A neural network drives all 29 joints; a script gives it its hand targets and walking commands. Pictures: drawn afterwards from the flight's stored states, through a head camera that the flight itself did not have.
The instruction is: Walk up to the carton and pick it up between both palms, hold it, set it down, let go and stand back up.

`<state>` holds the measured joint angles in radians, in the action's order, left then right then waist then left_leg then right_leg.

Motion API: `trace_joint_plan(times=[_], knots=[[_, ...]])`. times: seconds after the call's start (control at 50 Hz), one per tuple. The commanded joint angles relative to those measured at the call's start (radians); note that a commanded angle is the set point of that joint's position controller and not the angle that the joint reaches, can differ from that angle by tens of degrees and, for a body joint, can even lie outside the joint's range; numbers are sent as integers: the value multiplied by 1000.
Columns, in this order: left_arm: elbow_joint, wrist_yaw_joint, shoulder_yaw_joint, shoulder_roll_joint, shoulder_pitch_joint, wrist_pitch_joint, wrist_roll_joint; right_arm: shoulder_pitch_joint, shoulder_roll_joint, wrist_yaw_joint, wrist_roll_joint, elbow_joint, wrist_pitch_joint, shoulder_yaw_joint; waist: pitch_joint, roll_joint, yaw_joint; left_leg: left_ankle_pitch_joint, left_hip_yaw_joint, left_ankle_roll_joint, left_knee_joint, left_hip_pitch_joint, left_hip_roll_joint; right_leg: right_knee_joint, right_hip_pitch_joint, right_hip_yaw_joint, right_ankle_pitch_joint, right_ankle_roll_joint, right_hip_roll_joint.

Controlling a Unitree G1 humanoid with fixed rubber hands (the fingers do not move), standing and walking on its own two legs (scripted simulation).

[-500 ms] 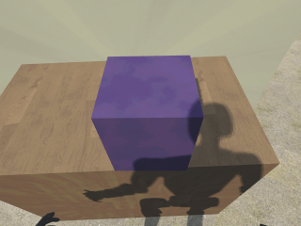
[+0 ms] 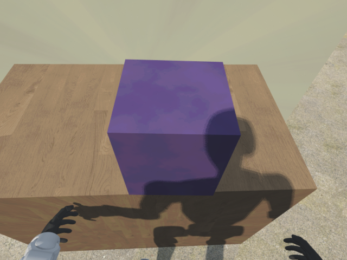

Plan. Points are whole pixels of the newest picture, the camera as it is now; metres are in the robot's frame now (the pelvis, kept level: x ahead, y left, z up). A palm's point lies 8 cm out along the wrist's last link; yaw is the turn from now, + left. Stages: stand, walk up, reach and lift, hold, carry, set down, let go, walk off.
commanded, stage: reach and lift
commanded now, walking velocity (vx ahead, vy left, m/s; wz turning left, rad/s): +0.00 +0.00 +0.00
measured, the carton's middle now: (172, 132) +0.40 +0.03 +0.08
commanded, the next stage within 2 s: none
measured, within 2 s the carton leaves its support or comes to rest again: neither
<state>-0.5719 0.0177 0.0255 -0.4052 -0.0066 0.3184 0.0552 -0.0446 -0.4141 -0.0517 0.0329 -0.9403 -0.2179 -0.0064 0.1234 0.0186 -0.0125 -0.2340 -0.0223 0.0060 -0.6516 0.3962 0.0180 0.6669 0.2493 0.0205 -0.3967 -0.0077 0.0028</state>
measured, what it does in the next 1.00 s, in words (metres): stands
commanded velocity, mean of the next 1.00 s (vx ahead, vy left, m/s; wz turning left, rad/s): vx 0.00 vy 0.00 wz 0.00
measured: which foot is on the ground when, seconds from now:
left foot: down 0.00-1.00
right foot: down 0.00-1.00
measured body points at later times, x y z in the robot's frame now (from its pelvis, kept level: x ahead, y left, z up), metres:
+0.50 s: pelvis +0.00 -0.01 +0.02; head +0.00 +0.01 +0.47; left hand +0.18 +0.26 -0.04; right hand +0.17 -0.28 -0.03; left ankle +0.07 +0.11 -0.72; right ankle -0.02 -0.13 -0.72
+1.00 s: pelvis +0.02 +0.03 +0.02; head +0.02 +0.06 +0.47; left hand +0.20 +0.26 +0.00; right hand +0.18 -0.21 +0.02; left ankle +0.07 +0.11 -0.72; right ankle -0.02 -0.11 -0.71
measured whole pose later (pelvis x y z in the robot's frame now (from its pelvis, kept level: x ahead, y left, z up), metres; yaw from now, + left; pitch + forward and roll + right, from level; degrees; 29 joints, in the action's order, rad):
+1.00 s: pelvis +0.02 +0.03 +0.02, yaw -4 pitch -4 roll -1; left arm 0.01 0.12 0.01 -0.27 0.41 0.19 -0.09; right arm -0.39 -0.27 -0.12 -0.14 -0.15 -0.04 -0.01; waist 0.07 0.05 -0.03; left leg -0.15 0.04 0.03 -0.38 0.17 0.03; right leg 0.42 0.08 0.04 -0.24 0.01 0.00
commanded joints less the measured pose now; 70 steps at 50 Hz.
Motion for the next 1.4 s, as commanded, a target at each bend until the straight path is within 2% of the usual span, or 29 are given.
trace_joint_plan(times=[0.0, 0.02, 0.1, 0.18, 0.22, 0.24, 0.32, 0.42, 0.56, 0.62, 0.66, 0.7, 0.72, 0.74, 0.78, 0.8, 0.82, 0.84, 0.9, 0.92, 0.96, 1.0, 1.04, 1.12, 1.16, 1.2, 1.24, 1.28, 1.38], knots=[[236, 6, 141, -41, 106, 26, 28, -77, -114, -11, -62, 161, -44, -135, -290, 66, -8, 242, 42, -25, 86, -656, -35, -275, 247, -78, 257, 80, 12], [238, 12, 111, -16, 135, 33, 33, -94, -132, -27, -66, 117, -45, -134, -284, -18, -5, 294, 24, -51, 120, -655, -48, -273, 199, -89, 285, 83, -15], [379, 47, 135, -9, 146, -19, 7, -101, -126, -57, -100, 162, -67, -123, -309, -102, -6, 414, 44, -65, 198, -621, -49, -303, 78, -87, 361, 64, -58], [460, 69, 99, 25, 153, -102, -47, -109, -79, -66, -102, 230, -87, -110, -292, -51, 7, 404, 60, -57, 232, -624, -40, -343, 75, -62, 367, 59, -57], [451, 68, 109, 15, 168, -127, -65, -119, -42, -54, -107, 307, -91, -97, -271, -4, -11, 380, 85, -34, 247, -589, -21, -360, 39, -43, 402, 42, -47], [469, 67, 94, 26, 187, -140, -74, -136, -28, -51, -111, 324, -95, -87, -280, -34, -23, 359, 95, -42, 254, -592, -17, -365, 43, -34, 395, 43, -38], [375, 40, 110, 8, 241, -158, -71, -206, -6, -18, -123, 368, -68, -61, -248, 33, -16, 306, 101, -18, 298, -594, 5, -403, 8, -18, 421, 10, -38], [398, 6, 125, -36, 220, -146, -73, -230, 59, 32, -139, 477, -16, -18, -146, 39, -31, 166, 107, -3, 308, -603, 38, -476, 109, 15, 231, 35, 26], [545, -1, 131, -61, 151, -145, -114, -301, 131, 74, -168, 755, 48, 12, -39, 127, -38, 146, 61, 4, 153, -931, 76, -622, 590, 67, -189, 154, 170], [656, 25, 119, -50, 144, -146, -142, -299, 139, 68, -195, 875, 73, 1, -98, 52, -53, 128, 45, -15, 149, -1009, 60, -603, 661, 45, -213, 163, 172], [661, 30, 110, -44, 159, -144, -151, -313, 128, 67, -202, 926, 93, -7, -87, 70, -53, 84, 31, -15, 172, -990, 45, -595, 647, 37, -212, 155, 167], [630, 36, 63, 3, 213, -123, -155, -324, 103, 48, -204, 926, 119, -33, -41, 43, -17, 40, -10, -25, 190, -988, 25, -585, 672, 28, -216, 162, 146], [650, 44, 68, 19, 258, -113, -148, -345, 95, 36, -228, 926, 130, -25, -66, 9, -45, 26, -28, -36, 212, -991, 4, -575, 635, 25, -197, 164, 143], [682, 53, 33, 42, 262, -105, -143, -350, 82, 26, -223, 956, 142, -44, -60, -10, -19, -35, -55, -42, 238, -949, -15, -552, 588, 20, -165, 155, 130], [703, 91, -8, 91, 314, -108, -152, -330, 41, -8, -223, 936, 163, -97, -74, -111, -25, -155, -97, -62, 404, -674, -95, -436, 279, -24, 17, 90, 27], [708, 105, -37, 118, 365, -114, -153, -326, -1, -31, -212, 921, 177, -135, -99, -180, -20, -239, -115, -56, 531, -442, -156, -340, 11, -56, 145, 26, -68], [703, 114, -54, 158, 368, -132, -130, -307, -45, -51, -219, 876, 176, -148, -82, -237, -18, -289, -134, -49, 584, -307, -189, -291, -120, -64, 224, 7, -87], [703, 112, -49, 174, 406, -146, -121, -335, -44, -58, -230, 877, 165, -150, -102, -222, -21, -187, -123, -42, 581, -241, -193, -282, -232, -57, 305, 0, -100], [812, 132, -100, 171, 378, -201, -158, -292, 6, -89, -256, 939, 130, -161, -186, -153, -23, -104, -127, -83, 502, -373, -154, -357, -109, -7, 280, 22, -50], [832, 137, -109, 182, 384, -215, -157, -320, 6, -85, -265, 941, 121, -165, -155, -169, -11, -113, -125, -76, 505, -356, -160, -346, -117, -9, 276, 16, -56], [821, 134, -105, 152, 377, -248, -179, -352, 53, -71, -243, 988, 111, -149, -158, -89, -12, -104, -69, -60, 487, -394, -112, -389, -89, 15, 250, 21, -22], [800, 120, -68, 127, 397, -277, -209, -394, 102, -47, -248, 1032, 99, -117, -153, -29, -23, 34, -7, -56, 428, -455, -58, -435, -16, 26, 210, 28, -7], [815, 117, -62, 108, 408, -289, -215, -433, 128, -21, -256, 1077, 91, -101, -178, -31, -21, 110, 7, -47, 398, -528, -47, -449, 14, 31, 199, 32, 3], [829, 82, 21, 83, 502, -334, -197, -539, 168, 35, -290, 1153, 70, 23, -229, 3, -57, 501, 22, -29, 328, -604, -19, -430, -53, 55, 493, 13, -15], [833, 56, 72, 58, 489, -349, -196, -525, 180, 61, -293, 1191, 63, 57, -210, -8, -92, 545, 43, -25, 315, -612, -1, -443, -54, 66, 519, 10, -10], [836, 48, 72, 59, 493, -352, -185, -547, 182, 68, -296, 1205, 60, 50, -160, -9, -85, 514, 47, -18, 319, -614, -4, -452, -20, 62, 467, 16, -11], [845, 38, 101, 49, 470, -366, -201, -533, 197, 80, -307, 1276, 55, 116, -173, 4, -131, 495, 60, -2, 313, -612, 0, -449, -4, 64, 472, 7, -1], [875, 30, 92, 43, 446, -369, -210, -509, 213, 89, -314, 1340, 56, 132, -161, 9, -140, 464, 62, 6, 315, -594, 0, -456, -9, 71, 454, 6, 4], [897, 44, 58, 30, 297, -351, -252, -432, 221, 101, -296, 1352, 131, 109, -82, -11, -116, 243, 59, 22, 359, -562, -23, -486, 101, 70, 133, 25, 13]])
